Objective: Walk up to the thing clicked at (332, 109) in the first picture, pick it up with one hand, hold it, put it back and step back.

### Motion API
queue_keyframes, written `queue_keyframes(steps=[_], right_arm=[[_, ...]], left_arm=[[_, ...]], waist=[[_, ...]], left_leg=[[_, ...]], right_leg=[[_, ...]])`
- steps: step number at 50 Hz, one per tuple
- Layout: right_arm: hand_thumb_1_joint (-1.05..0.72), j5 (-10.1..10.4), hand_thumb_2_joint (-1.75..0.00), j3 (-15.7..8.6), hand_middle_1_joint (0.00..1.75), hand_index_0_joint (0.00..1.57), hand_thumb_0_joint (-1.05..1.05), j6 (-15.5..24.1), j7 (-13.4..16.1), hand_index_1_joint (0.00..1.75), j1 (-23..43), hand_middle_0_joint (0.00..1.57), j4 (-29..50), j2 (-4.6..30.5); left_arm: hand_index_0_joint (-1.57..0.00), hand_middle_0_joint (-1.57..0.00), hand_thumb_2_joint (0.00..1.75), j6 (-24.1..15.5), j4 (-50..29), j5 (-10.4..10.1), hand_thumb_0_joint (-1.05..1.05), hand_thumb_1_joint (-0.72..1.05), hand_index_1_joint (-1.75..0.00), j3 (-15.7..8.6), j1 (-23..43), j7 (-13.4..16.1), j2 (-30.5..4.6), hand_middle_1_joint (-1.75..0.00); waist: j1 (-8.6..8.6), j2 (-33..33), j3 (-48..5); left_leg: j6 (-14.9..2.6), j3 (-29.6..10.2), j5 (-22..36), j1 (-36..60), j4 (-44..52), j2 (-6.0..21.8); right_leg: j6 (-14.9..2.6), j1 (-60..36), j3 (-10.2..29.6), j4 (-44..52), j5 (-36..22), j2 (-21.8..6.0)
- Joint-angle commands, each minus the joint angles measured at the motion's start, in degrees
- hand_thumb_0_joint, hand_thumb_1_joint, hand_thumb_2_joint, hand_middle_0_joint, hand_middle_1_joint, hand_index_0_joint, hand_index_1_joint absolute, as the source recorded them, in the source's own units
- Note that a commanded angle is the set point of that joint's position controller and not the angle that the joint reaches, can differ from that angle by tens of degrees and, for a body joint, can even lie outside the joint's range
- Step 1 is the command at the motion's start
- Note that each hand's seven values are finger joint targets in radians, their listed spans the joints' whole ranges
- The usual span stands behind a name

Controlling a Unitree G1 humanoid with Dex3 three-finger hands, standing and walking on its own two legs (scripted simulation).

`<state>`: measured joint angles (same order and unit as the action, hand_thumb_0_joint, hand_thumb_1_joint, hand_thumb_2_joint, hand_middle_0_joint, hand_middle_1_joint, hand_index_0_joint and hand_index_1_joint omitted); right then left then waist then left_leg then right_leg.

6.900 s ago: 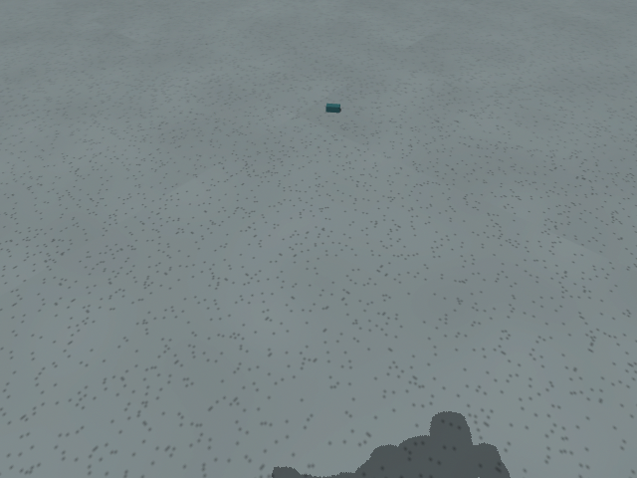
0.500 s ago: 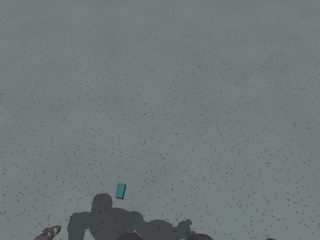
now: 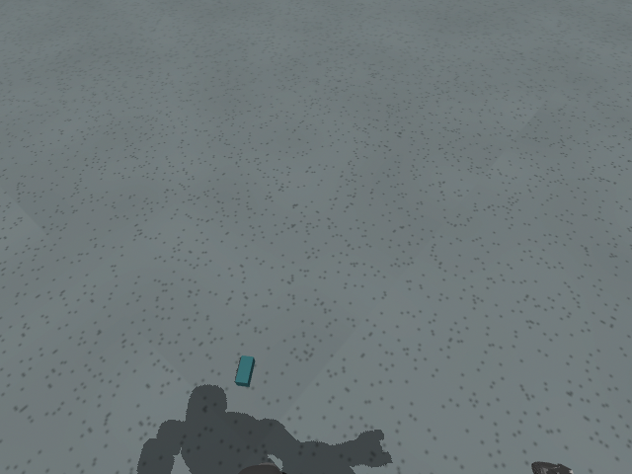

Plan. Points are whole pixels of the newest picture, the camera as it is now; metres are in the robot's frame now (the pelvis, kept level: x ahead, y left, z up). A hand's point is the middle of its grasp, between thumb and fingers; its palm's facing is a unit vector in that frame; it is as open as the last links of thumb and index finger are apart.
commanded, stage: walk up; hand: left
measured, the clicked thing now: (245, 371) +0.51 +0.25 -0.74
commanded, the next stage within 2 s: none
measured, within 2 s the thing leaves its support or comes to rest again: neither
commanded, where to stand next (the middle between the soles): +0.10 +0.02 m, yaw -1 degrees
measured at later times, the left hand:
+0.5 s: hand out of the picture +0.09 +0.26 -0.14, palm faces -0.01 -0.93 -0.36, open 7.4 cm
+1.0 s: hand out of the picture +0.11 +0.26 -0.14, palm faces -0.04 -0.94 -0.35, open 7.4 cm
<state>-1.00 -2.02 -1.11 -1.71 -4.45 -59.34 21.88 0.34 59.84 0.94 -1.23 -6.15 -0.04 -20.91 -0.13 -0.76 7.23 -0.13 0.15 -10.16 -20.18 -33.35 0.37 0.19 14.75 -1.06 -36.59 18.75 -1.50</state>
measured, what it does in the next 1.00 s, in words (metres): stands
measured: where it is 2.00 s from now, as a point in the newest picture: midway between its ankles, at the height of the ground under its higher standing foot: outside the picture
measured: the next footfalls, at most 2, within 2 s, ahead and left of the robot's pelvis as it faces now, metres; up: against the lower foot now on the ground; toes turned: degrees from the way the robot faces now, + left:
left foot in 1.54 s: +0.06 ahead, +0.13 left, +0.00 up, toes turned -1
right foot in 1.96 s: +0.04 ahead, -0.10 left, +0.00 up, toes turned -1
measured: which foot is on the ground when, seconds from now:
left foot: down 0.00-1.00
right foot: down 0.00-1.00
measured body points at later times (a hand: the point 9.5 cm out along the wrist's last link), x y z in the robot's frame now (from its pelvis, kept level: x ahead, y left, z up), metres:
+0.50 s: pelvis +0.02 +0.00 +0.01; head +0.05 -0.01 +0.46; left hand +0.09 +0.30 -0.11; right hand +0.13 -0.30 -0.12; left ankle +0.09 +0.12 -0.72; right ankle +0.02 -0.13 -0.72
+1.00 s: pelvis +0.02 +0.00 +0.02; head +0.05 +0.00 +0.47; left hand +0.12 +0.31 -0.11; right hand +0.11 -0.30 -0.11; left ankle +0.09 +0.12 -0.72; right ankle +0.02 -0.13 -0.72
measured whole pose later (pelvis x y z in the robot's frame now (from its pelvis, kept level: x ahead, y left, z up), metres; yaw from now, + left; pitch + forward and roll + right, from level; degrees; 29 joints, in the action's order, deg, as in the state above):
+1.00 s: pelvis +0.02 +0.00 +0.02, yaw +0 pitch -2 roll +0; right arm -0.6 -1.0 -0.6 -1.6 -4.4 -63.3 19.8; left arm -0.2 62.5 0.7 -0.9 -5.1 -0.5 -20.8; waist -0.9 -0.2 4.6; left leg 0.2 0.0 -6.4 -15.0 -22.8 0.7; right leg 0.7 8.7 -1.2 -23.9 13.6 -1.0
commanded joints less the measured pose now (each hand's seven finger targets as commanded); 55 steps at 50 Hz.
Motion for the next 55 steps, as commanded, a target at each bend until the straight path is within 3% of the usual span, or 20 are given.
queue_keyframes(steps=[1, 5, 12, 15, 20, 23, 30, 36, 40, 49, 55], right_arm=[[-0.90, -0.17, -0.90, -2.34, 0.30, 0.20, 0.00, 1.41, 0.31, 0.30, 3.44, 0.20, 3.48, 12.79], [-0.90, 0.00, -0.90, -1.95, 0.30, 0.20, 0.00, 1.74, 0.43, 0.30, 4.40, 0.20, 3.26, 12.45], [-0.90, 0.38, -0.90, -1.82, 0.30, 0.20, 0.00, 1.66, 0.57, 0.30, 3.81, 0.20, 2.38, 11.40], [-0.90, 0.62, -0.90, -1.83, 0.30, 0.20, 0.00, 1.74, 0.62, 0.30, 3.32, 0.20, 1.85, 11.11], [-0.90, 1.17, -0.90, -1.61, 0.30, 0.20, 0.00, 1.81, 0.77, 0.30, 2.95, 0.20, 0.90, 10.15], [-0.90, 1.23, -0.90, -1.71, 0.30, 0.20, 0.00, 1.61, 0.80, 0.30, 3.19, 0.20, 1.02, 10.34], [-0.90, 1.09, -0.90, -1.68, 0.30, 0.20, 0.00, 1.22, 0.81, 0.30, 4.28, 0.20, 0.51, 10.00], [-0.90, 0.80, -0.90, -1.56, 0.30, 0.20, 0.00, 1.32, 0.59, 0.30, 4.95, 0.20, 0.68, 10.68], [-0.90, 0.75, -0.90, -1.46, 0.30, 0.20, 0.00, 1.75, 0.54, 0.30, 4.63, 0.20, 0.69, 10.80], [-0.90, 0.70, -0.90, -1.44, 0.30, 0.20, 0.00, 1.76, 0.76, 0.30, 4.49, 0.20, 0.78, 10.74], [-0.90, 0.92, -0.90, -1.40, 0.30, 0.20, 0.00, 1.67, 0.71, 0.30, 3.64, 0.20, 0.64, 10.52]], left_arm=[[-0.20, -0.20, 0.90, -1.22, -2.90, -0.72, 0.00, 0.90, -0.30, -2.96, 0.81, 0.51, -12.07, -0.30], [-0.20, -0.20, 0.90, -1.54, -1.57, -0.82, 0.00, 0.90, -0.30, -2.83, -1.36, 0.39, -11.68, -0.30], [-0.20, -0.20, 0.90, -2.01, -0.59, -0.54, 0.00, 0.90, -0.30, -2.56, -0.43, 0.45, -11.87, -0.30], [-0.20, -0.20, 0.90, -2.30, -0.70, -0.50, 0.00, 0.90, -0.30, -2.55, 0.57, 0.56, -12.43, -0.30], [-0.20, -0.20, 0.90, -2.76, -0.72, -0.66, 0.00, 0.90, -0.30, -2.43, 1.31, 0.83, -12.89, -0.30], [-0.20, -0.20, 0.90, -2.63, -0.81, -0.72, 0.00, 0.90, -0.30, -2.59, 1.98, 0.92, -13.19, -0.30], [-0.20, -0.20, 0.90, -2.17, -0.83, -0.67, 0.00, 0.90, -0.30, -2.54, 3.06, 1.00, -12.74, -0.30], [-0.20, -0.20, 0.90, -1.81, -1.11, -0.44, 0.00, 0.90, -0.30, -2.44, 3.18, 0.66, -12.62, -0.30], [-0.20, -0.20, 0.90, -1.93, -1.01, -0.38, 0.00, 0.90, -0.30, -2.45, 3.02, 0.47, -12.42, -0.30], [-0.20, -0.20, 0.90, -1.71, -0.80, -0.42, 0.00, 0.90, -0.30, -2.12, 2.27, 0.38, -11.89, -0.30], [-0.20, -0.20, 0.90, -2.16, -0.80, -0.35, 0.00, 0.90, -0.30, -2.37, 2.02, 0.57, -12.46, -0.30]], waist=[[0.99, -2.50, -5.97], [1.76, -4.34, -8.15], [0.58, -3.04, -8.51], [-0.09, -1.54, -8.80], [-0.46, 0.80, -10.85], [-0.51, 1.87, -11.28], [-0.20, 1.98, -9.68], [-0.05, -0.21, -7.49], [0.19, -1.09, -10.16], [0.03, -1.88, -9.68], [-0.37, 0.26, -10.15]], left_leg=[[-3.19, -13.68, -19.32, 1.53, 14.49, 7.55], [-2.72, -13.44, -16.11, 1.99, 15.67, 8.10], [-2.17, -11.85, -12.17, 4.23, 15.02, 7.44], [-1.77, -10.08, -6.40, 6.47, 13.27, 6.57], [-1.27, -6.72, 7.87, 11.24, 9.17, 5.63], [-1.36, -6.07, 10.85, 12.30, 8.36, 5.60], [-1.15, -6.01, 9.73, 12.26, 9.96, 5.82], [-0.95, -7.95, -1.11, 8.95, 13.88, 6.33], [-1.14, -8.37, 1.69, 8.69, 14.63, 6.99], [-1.12, -9.34, -2.66, 7.57, 16.75, 7.28], [-0.96, -7.52, 3.55, 9.81, 13.51, 6.15]], right_leg=[[-3.44, 1.57, 5.49, 9.86, 8.34, -2.55], [-3.33, -2.52, 4.71, 10.48, 2.71, -2.47], [-2.89, -2.16, 5.21, 13.69, -0.91, -3.33], [-2.93, -1.23, 6.08, 14.56, -4.20, -4.40], [-2.90, -1.63, 7.18, 15.66, -12.33, -6.56], [-2.51, -2.26, 6.43, 15.47, -14.68, -6.71], [-2.38, -1.87, 6.32, 16.97, -11.53, -6.69], [-2.65, -2.13, 6.33, 17.90, -4.97, -5.88], [-2.52, -5.94, 5.50, 16.56, -8.57, -5.20], [-2.38, -6.26, 4.77, 16.72, -6.98, -4.52], [-2.44, -5.55, 5.79, 18.51, -10.03, -5.86]])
